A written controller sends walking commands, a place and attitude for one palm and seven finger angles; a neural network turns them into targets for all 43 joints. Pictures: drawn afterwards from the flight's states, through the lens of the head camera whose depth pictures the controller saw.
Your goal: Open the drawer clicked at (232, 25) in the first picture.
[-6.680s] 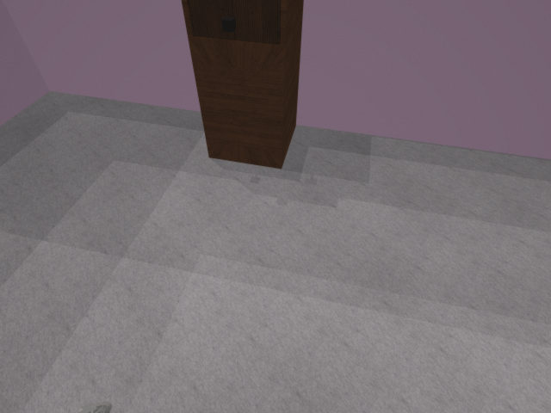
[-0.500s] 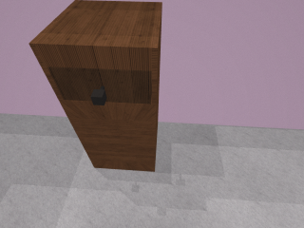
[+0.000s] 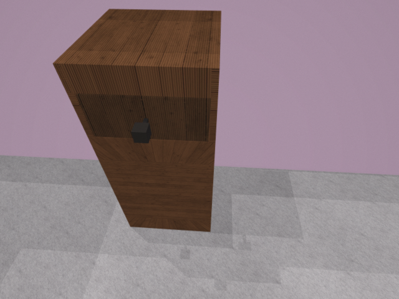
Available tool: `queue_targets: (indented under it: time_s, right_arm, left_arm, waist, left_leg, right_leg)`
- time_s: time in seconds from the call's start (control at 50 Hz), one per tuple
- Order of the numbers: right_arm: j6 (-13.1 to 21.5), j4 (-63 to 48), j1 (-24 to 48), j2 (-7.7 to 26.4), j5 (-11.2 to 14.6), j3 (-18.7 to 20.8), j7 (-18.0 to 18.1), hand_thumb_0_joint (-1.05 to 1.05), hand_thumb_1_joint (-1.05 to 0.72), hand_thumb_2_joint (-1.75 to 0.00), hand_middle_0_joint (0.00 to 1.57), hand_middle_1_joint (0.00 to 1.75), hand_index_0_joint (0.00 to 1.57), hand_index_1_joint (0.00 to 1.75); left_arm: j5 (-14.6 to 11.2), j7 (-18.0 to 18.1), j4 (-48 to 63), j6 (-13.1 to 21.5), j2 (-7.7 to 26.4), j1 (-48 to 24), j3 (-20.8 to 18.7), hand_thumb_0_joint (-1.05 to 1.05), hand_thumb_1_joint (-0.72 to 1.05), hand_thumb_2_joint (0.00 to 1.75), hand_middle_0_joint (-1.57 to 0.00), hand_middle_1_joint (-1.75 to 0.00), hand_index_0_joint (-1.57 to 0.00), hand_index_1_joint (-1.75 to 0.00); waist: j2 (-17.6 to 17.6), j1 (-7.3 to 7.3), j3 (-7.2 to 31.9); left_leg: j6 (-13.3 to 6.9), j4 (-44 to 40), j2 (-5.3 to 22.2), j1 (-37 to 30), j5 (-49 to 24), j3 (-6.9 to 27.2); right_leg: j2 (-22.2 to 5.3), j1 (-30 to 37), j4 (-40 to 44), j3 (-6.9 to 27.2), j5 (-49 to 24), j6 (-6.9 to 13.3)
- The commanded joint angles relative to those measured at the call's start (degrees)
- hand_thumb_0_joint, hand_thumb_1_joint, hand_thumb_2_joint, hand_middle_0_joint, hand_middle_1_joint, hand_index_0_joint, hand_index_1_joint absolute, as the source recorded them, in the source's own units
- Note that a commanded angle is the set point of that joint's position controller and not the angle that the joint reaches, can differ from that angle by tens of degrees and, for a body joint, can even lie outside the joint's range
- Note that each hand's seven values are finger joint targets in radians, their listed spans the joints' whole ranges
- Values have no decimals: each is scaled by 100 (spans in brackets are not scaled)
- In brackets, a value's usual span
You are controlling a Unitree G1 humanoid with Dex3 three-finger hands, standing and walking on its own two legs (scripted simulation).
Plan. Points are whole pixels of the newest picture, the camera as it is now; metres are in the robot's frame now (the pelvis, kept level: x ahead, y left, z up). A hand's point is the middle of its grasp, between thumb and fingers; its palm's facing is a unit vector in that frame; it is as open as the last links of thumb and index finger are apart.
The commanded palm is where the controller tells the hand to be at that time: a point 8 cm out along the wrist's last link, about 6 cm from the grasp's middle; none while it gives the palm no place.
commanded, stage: look again from close up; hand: left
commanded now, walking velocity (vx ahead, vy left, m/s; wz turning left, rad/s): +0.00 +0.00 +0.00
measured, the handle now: (143, 128) +0.58 +0.21 +0.00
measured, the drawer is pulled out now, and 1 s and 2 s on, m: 0.00 0.00 0.00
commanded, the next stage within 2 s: shuffle to correct the standing spot in 0.06 s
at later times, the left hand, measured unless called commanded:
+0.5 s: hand out of the picture +0.00 +0.16 -0.19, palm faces +0.07 -0.99 -0.15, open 7.3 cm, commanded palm none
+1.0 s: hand out of the picture +0.07 +0.17 -0.17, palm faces +0.02 -0.97 -0.23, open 7.3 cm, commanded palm none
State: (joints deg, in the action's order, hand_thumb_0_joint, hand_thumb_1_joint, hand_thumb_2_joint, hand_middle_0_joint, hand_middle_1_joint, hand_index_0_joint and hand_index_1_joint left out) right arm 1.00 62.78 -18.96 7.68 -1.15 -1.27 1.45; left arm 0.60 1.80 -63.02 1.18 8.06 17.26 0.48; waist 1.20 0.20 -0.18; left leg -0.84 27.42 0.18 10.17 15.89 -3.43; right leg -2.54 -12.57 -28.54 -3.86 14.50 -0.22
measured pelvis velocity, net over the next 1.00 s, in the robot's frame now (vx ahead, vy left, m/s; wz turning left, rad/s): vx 0.02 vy -0.01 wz -0.01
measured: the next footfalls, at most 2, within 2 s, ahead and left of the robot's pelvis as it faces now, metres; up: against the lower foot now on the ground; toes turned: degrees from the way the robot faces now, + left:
none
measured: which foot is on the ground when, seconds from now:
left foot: down 0.00-1.00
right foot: down 0.00-1.00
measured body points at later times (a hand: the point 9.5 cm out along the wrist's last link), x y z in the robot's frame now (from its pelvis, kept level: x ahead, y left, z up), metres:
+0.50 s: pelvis +0.04 +0.01 -0.01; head +0.05 +0.01 +0.44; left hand +0.00 +0.22 -0.17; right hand +0.02 -0.21 -0.17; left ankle -0.01 +0.11 -0.74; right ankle +0.01 -0.12 -0.74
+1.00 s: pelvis +0.02 -0.01 +0.00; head +0.03 -0.02 +0.45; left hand +0.07 +0.22 -0.15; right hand +0.03 -0.23 -0.16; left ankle -0.01 +0.11 -0.74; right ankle +0.01 -0.12 -0.74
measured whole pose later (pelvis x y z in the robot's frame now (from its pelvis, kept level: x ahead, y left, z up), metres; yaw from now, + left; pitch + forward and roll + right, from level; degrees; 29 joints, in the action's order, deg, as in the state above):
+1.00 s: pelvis +0.02 -0.01 +0.00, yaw -1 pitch -1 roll +1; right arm 0.2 63.8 -13.8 9.2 -1.1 0.3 2.3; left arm 0.7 2.2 -60.1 0.4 9.3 12.3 -0.7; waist 0.5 0.4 -1.8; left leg 0.1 26.0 0.8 8.0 17.1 -4.1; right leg -2.0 -11.5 -29.1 -3.7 16.6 0.4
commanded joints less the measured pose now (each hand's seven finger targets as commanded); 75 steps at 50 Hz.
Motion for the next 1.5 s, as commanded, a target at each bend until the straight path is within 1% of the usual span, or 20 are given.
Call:
queue_targets:
  time_s: [0.0,0.14,0.24,0.3,0.38,0.4,0.42,0.44,0.48,0.5,0.52,0.56,0.6,0.64,0.78,0.84,0.92,1.1,1.22,1.48]
  right_arm:
    - [117,-120,-366,533,25,86,18,0,-90,-90,20,30,20,30]
    - [116,-20,-286,529,38,82,31,0,-90,-90,20,30,20,30]
    - [43,-40,-303,567,-10,143,-17,0,-90,-90,20,30,20,30]
    - [37,-108,-306,495,-18,162,-42,0,-90,-90,20,30,20,30]
    - [110,-220,-287,318,-15,144,-42,0,-90,-90,20,30,20,30]
    - [112,-198,-338,282,-6,131,-22,0,-90,-90,20,30,20,30]
    - [139,-120,-464,261,2,108,-11,0,-90,-90,20,30,20,30]
    - [187,-6,-629,360,6,109,4,0,-90,-90,20,30,20,30]
    - [218,145,-820,649,37,156,125,0,-90,-90,20,30,20,30]
    - [202,143,-760,667,67,155,171,0,-90,-90,20,30,20,30]
    - [178,111,-660,697,87,174,195,0,-90,-90,20,30,20,30]
    - [128,17,-506,700,101,225,219,0,-90,-90,20,30,20,30]
    - [86,-67,-370,624,103,266,220,0,-90,-90,20,30,20,30]
    - [49,-114,-302,631,81,308,209,0,-90,-90,20,30,20,30]
    - [22,-182,-25,525,36,290,140,0,-90,-90,20,30,20,30]
    - [18,-146,78,520,34,254,101,0,-90,-90,20,30,20,30]
    - [16,-68,158,516,32,189,55,0,-90,-90,20,30,20,30]
    - [18,79,53,495,27,123,24,0,-90,-90,20,30,20,30]
    - [-8,137,-129,451,27,105,13,0,-90,-90,20,30,20,30]
    - [30,231,-443,234,35,95,49,0,-90,-90,20,30,20,30]
  left_arm:
    - [4,18,114,34,463,362,-99,0,90,90,-20,-30,-20,-30]
    - [3,13,58,33,449,385,-98,0,90,90,-20,-30,-20,-30]
    - [76,-50,70,14,479,491,-178,0,90,90,-20,-30,-20,-30]
    - [86,-71,96,29,562,588,-240,0,90,90,-20,-30,-20,-30]
    - [59,-46,59,90,699,875,-362,0,90,90,-20,-30,-20,-30]
    - [58,-32,73,79,664,816,-354,0,90,90,-20,-30,-20,-30]
    - [62,-24,114,73,588,639,-343,0,90,90,-20,-30,-20,-30]
    - [64,-14,123,65,448,555,-303,0,90,90,-20,-30,-20,-30]
    - [31,50,91,46,221,571,-217,0,90,90,-20,-30,-20,-30]
    - [-3,87,73,31,225,565,-207,0,90,90,-20,-30,-20,-30]
    - [-28,109,57,13,264,598,-215,0,90,90,-20,-30,-20,-30]
    - [-33,130,62,-21,325,604,-246,0,90,90,-20,-30,-20,-30]
    - [-10,134,115,-30,421,572,-271,0,90,90,-20,-30,-20,-30]
    - [3,137,206,-64,473,534,-299,0,90,90,-20,-30,-20,-30]
    - [19,98,405,-71,598,276,-288,0,90,90,-20,-30,-20,-30]
    - [14,75,426,-62,623,126,-244,0,90,90,-20,-30,-20,-30]
    - [15,33,397,-60,642,-58,-194,0,90,90,-20,-30,-20,-30]
    - [9,-3,263,-3,632,65,-149,0,90,90,-20,-30,-20,-30]
    - [-1,-13,175,20,570,255,-128,0,90,90,-20,-30,-20,-30]
    - [-7,3,-37,60,299,713,-103,0,90,90,-20,-30,-20,-30]
  waist:
    - [-85,-52,-489]
    - [-39,-61,-450]
    - [-83,-79,-760]
    - [-281,-101,-949]
    - [-962,-128,-706]
    - [-814,-50,-649]
    - [-483,37,-602]
    - [74,65,-434]
    - [871,12,-53]
    - [905,-25,-108]
    - [706,-68,-94]
    - [459,-78,-75]
    - [57,-72,-164]
    - [-95,-56,-51]
    - [-201,-73,162]
    - [-351,-72,129]
    - [-315,-70,-289]
    - [-140,-64,-515]
    - [-256,-34,-577]
    - [-170,-51,-469]
  left_leg:
    - [-147,-858,580,656,-441,608]
    - [-134,-814,562,500,-639,535]
    - [-229,-717,451,828,1116,520]
    - [-234,-375,304,1056,1129,387]
    - [-133,565,71,1185,394,-45]
    - [-116,434,104,879,169,-31]
    - [-117,104,197,530,-457,111]
    - [-173,-131,445,90,-1720,386]
    - [-423,-70,1019,-623,-5162,741]
    - [-462,12,1099,-779,-6308,750]
    - [-439,51,1092,-868,-6553,697]
    - [-334,37,973,-863,-6177,575]
    - [-245,1,817,-592,-5278,452]
    - [-208,-36,760,-521,-4532,377]
    - [-133,-147,632,-164,-2770,342]
    - [-91,-301,600,-65,-2000,364]
    - [-60,-622,563,182,-1085,406]
    - [-20,-868,535,205,-514,413]
    - [-4,-834,464,239,-222,381]
    - [-18,-769,473,334,-291,401]
  right_leg:
    - [-318,213,454,379,-394,208]
    - [-354,244,503,401,-596,193]
    - [-336,-131,495,552,1173,345]
    - [-449,-190,619,798,1565,471]
    - [-1022,152,900,1339,749,768]
    - [-1012,16,784,1175,241,746]
    - [-793,-106,411,814,-434,625]
    - [-423,-137,-190,346,-1121,436]
    - [-124,-169,-621,-91,-770,153]
    - [-95,-193,-529,-46,-560,106]
    - [-121,-137,-394,-15,-528,90]
    - [-176,31,-250,64,-1079,96]
    - [-307,220,-230,175,-2174,105]
    - [-393,251,-336,232,-2595,106]
    - [-544,443,-181,462,-2667,227]
    - [-536,454,53,501,-2214,243]
    - [-483,286,443,518,-1276,215]
    - [-417,150,956,581,-356,231]
    - [-411,-19,1201,641,255,239]
    - [-367,19,1079,577,105,274]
